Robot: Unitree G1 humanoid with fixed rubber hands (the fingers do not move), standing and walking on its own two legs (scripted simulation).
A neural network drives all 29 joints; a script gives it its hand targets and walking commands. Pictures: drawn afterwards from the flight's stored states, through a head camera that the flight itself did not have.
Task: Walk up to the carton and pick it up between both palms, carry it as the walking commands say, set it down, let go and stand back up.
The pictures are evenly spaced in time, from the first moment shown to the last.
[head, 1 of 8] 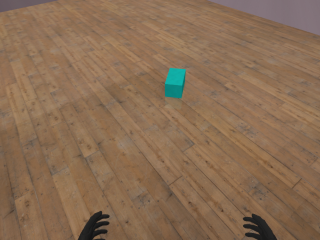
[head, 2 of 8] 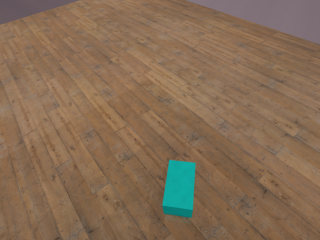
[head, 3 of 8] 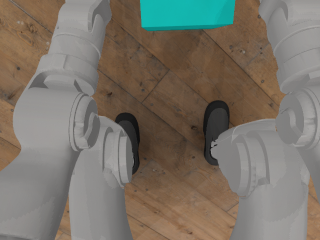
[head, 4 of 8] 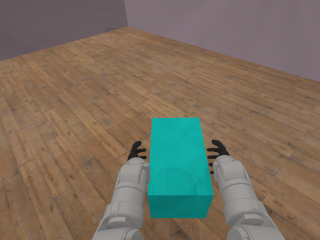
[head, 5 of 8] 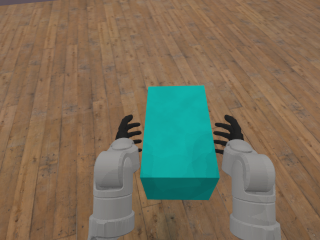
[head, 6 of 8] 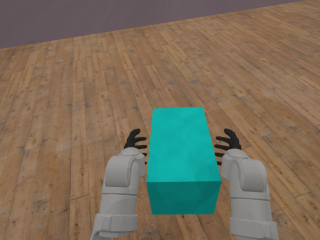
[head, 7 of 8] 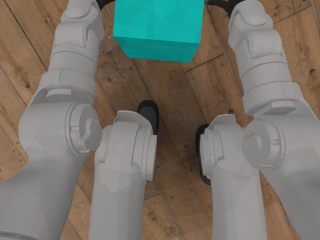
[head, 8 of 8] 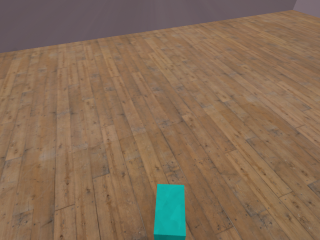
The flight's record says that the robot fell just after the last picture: no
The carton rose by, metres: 0.74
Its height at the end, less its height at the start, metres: +0.00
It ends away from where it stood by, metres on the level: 2.23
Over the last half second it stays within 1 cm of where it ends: yes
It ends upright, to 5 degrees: yes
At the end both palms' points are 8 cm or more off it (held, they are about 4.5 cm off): yes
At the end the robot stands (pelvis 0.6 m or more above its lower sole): yes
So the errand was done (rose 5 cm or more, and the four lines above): yes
